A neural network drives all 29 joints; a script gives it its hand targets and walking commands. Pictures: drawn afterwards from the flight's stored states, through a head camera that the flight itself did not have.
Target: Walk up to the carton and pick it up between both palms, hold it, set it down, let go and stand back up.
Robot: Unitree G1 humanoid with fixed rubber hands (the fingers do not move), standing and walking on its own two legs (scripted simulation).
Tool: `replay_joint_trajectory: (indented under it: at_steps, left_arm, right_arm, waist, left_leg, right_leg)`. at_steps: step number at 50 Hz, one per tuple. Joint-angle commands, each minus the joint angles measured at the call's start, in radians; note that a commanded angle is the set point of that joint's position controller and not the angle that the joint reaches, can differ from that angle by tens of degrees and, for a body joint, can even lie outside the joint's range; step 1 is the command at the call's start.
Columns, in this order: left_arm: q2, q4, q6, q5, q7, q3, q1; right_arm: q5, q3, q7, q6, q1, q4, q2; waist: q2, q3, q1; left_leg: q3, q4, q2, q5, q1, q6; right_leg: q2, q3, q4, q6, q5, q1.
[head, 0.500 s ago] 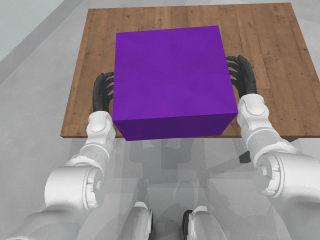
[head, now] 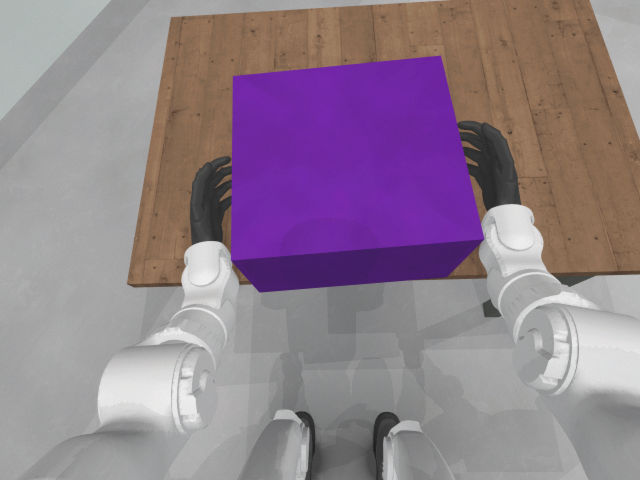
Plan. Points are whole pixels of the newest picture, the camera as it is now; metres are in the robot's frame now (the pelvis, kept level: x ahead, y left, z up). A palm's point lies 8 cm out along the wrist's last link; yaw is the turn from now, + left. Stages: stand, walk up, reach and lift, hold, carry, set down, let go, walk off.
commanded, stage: reach and lift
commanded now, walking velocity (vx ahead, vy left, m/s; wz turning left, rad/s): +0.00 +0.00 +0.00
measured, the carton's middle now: (344, 181) +0.49 +0.03 -0.05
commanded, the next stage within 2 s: none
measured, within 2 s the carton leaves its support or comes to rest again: leaves its support in 1.26 s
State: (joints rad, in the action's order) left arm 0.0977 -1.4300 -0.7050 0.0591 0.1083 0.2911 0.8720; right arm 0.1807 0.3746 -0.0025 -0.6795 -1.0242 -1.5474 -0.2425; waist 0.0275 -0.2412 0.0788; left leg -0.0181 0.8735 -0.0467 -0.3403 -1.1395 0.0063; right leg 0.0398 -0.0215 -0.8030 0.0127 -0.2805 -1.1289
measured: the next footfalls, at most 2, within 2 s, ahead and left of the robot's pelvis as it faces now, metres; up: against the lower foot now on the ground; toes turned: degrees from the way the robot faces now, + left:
none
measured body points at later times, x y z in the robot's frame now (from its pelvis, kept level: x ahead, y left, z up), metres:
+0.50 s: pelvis +0.00 +0.01 +0.01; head +0.18 +0.01 +0.42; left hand +0.42 +0.21 -0.03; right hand +0.48 -0.16 -0.01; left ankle +0.01 +0.11 -0.68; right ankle +0.03 -0.11 -0.68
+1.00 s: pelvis +0.00 +0.00 +0.00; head +0.16 +0.01 +0.43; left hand +0.40 +0.20 -0.04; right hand +0.46 -0.16 -0.01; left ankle +0.01 +0.11 -0.68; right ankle +0.03 -0.11 -0.68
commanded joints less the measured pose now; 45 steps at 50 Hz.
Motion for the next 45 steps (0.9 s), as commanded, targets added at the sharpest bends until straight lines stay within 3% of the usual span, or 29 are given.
replay_joint_trajectory:
  at_steps: [1,13,29,45]
  left_arm:
    - [-0.465,0.067,-0.004,-0.151,-0.117,-0.230,0.442]
    - [-0.521,0.113,-0.036,-0.161,-0.109,-0.261,0.413]
    - [-0.560,0.114,-0.011,-0.144,-0.118,-0.308,0.314]
    - [-0.607,0.192,0.026,-0.076,-0.120,-0.416,0.326]
  right_arm:
    - [0.158,-0.196,0.144,-0.009,-0.341,-0.049,0.550]
    - [0.178,-0.202,0.146,-0.084,-0.345,-0.068,0.552]
    - [0.169,-0.246,0.147,-0.095,-0.310,-0.091,0.561]
    - [0.104,-0.346,0.149,-0.049,-0.336,0.023,0.617]
  waist:
    - [-0.083,-0.802,0.005]
    - [-0.083,-0.872,0.005]
    - [-0.083,-0.889,-0.015]
    - [-0.069,-0.932,-0.020]
  left_leg:
    - [-0.087,-0.069,0.022,0.433,0.322,-0.047]
    - [-0.092,-0.073,0.019,0.522,0.387,-0.051]
    - [-0.067,-0.066,0.027,0.594,0.407,-0.053]
    - [-0.040,-0.055,0.035,0.582,0.440,-0.057]
  right_leg:
    - [0.012,-0.064,0.036,-0.022,0.476,0.588]
    - [0.033,-0.077,0.059,-0.023,0.555,0.581]
    - [0.051,-0.076,0.055,-0.023,0.669,0.603]
    - [0.063,-0.062,0.035,-0.023,0.672,0.621]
